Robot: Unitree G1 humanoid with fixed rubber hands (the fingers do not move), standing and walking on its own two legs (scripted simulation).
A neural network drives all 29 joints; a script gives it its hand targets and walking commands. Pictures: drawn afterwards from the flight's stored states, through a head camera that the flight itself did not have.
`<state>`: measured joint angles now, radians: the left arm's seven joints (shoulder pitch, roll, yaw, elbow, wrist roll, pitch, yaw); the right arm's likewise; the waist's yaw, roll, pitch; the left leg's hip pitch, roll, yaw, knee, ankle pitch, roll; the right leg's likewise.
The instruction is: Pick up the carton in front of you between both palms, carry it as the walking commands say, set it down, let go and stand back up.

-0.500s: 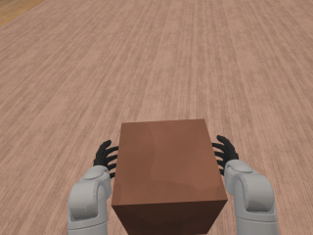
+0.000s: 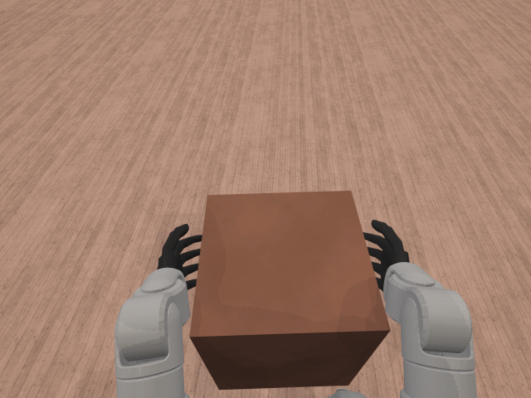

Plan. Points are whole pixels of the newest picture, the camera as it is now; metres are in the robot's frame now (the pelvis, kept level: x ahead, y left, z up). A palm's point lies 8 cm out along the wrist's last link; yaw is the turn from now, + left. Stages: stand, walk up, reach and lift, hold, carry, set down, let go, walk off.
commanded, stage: carry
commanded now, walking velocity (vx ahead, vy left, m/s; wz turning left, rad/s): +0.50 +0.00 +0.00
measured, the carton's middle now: (281, 295) +0.27 +0.00 +0.01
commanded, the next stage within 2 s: none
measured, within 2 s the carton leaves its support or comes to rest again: neither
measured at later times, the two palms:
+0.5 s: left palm (213, 137) +0.59 +0.12 +0.07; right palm (353, 133) +0.61 -0.18 +0.06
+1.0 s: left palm (201, 54) +0.95 +0.17 +0.08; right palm (308, 51) +0.95 -0.13 +0.09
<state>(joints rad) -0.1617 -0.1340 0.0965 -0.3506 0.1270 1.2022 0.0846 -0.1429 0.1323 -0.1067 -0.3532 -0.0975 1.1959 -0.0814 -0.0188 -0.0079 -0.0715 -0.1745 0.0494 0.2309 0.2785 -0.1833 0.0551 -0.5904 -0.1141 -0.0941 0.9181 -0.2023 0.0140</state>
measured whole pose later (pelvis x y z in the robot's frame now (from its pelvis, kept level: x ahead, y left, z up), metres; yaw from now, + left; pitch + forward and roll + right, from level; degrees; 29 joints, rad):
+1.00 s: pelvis +0.68 +0.02 +0.00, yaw +0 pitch +4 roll -2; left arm -0.16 -0.13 0.10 -0.38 0.12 1.20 0.08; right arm -0.14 0.13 -0.10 -0.38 -0.10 1.20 -0.08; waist -0.02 -0.01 -0.05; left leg -0.19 0.04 0.23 0.29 -0.17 0.06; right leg -0.57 -0.11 -0.08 0.97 -0.22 0.01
